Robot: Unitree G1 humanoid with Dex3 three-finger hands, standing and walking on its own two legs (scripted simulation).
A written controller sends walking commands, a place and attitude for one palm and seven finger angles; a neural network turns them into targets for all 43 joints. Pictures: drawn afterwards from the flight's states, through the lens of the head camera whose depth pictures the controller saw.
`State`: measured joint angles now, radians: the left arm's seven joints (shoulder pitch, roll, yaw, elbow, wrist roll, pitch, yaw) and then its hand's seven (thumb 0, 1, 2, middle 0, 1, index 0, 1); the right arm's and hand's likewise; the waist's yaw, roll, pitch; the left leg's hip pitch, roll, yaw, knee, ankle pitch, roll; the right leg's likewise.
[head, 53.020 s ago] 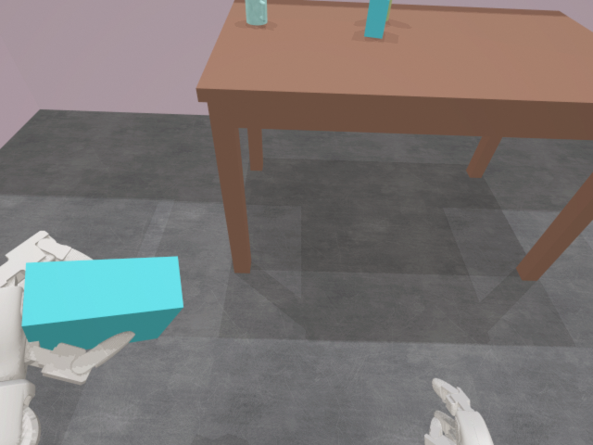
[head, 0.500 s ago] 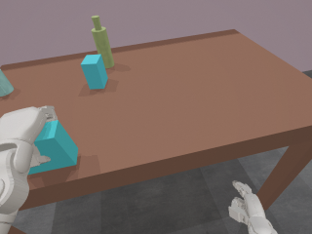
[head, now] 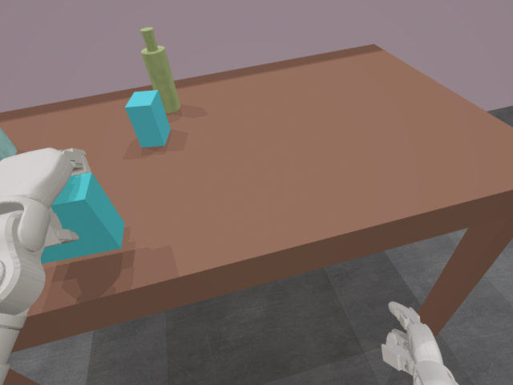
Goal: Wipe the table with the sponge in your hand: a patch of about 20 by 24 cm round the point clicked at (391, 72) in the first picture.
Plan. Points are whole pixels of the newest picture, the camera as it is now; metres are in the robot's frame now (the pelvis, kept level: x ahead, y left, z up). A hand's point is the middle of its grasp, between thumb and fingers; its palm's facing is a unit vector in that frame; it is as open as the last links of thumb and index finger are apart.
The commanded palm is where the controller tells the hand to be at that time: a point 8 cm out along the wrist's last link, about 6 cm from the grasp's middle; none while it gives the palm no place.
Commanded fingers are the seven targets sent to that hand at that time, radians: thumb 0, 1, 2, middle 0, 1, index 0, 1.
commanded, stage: lift the sponge slowly off the table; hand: left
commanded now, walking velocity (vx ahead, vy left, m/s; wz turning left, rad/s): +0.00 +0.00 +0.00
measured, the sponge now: (68, 229) +0.26 +0.34 +0.14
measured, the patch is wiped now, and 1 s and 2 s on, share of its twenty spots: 1.00 1.00 1.00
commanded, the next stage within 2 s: bring the sponge back beside the body in 0.56 s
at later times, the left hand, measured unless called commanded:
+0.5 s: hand (48, 182) +0.27 +0.33 +0.22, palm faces +0.13 -0.01 -0.99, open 9.7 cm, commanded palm +0.23 +0.33 +0.30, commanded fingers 0.00 0.10 1.30 -1.20 -1.60 -1.20 -1.60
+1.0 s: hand (51, 195) +0.25 +0.31 +0.22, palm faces +0.16 -0.04 -0.99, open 9.7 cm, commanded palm +0.20 +0.31 +0.29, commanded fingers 0.00 0.10 1.30 -1.20 -1.60 -1.20 -1.60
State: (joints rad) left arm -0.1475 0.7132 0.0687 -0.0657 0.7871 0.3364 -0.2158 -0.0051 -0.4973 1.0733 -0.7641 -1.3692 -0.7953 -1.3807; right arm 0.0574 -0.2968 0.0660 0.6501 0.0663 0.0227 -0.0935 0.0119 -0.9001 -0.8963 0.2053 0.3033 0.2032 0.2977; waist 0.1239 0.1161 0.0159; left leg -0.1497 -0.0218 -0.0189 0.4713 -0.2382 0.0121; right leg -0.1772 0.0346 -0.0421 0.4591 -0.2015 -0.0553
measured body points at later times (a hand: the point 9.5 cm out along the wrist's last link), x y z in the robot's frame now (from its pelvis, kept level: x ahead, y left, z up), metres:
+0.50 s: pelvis +0.00 +0.01 +0.00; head -0.02 -0.04 +0.45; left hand +0.26 +0.33 +0.28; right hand +0.26 -0.18 -0.07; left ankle +0.02 +0.11 -0.74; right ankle +0.04 -0.09 -0.74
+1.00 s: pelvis +0.00 +0.00 +0.00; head -0.02 -0.05 +0.45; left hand +0.24 +0.31 +0.27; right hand +0.26 -0.18 -0.07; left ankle +0.02 +0.11 -0.74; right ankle +0.04 -0.09 -0.74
